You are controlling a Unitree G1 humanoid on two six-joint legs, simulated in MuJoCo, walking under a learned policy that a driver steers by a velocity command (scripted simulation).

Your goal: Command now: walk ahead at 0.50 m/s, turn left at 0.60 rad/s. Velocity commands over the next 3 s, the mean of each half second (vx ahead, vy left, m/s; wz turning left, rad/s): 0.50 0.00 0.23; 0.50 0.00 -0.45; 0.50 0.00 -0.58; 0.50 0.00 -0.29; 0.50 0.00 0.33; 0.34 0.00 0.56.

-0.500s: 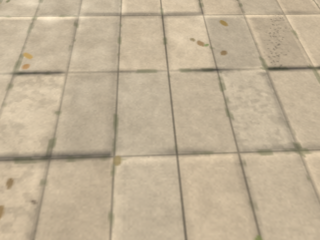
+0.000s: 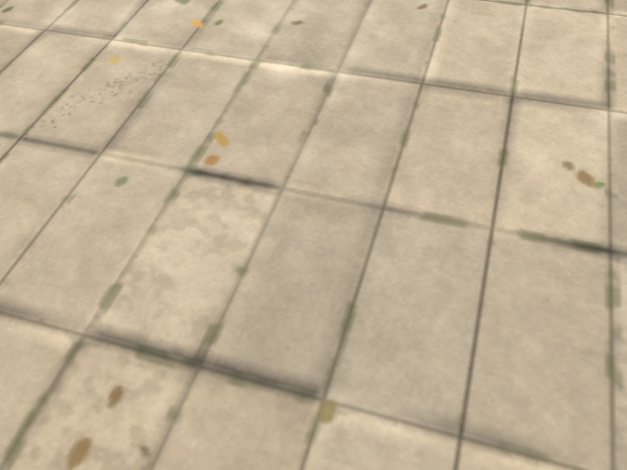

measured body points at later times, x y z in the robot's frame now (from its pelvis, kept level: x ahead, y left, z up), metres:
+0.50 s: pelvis +0.26 +0.07 +0.00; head +0.28 +0.09 +0.45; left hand +0.29 +0.34 -0.14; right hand +0.35 -0.19 -0.12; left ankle +0.24 +0.13 -0.75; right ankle +0.29 -0.08 -0.66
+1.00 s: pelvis +0.53 +0.03 -0.01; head +0.56 +0.02 +0.44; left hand +0.65 +0.30 -0.13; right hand +0.59 -0.24 -0.13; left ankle +0.53 +0.19 -0.66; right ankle +0.54 -0.01 -0.75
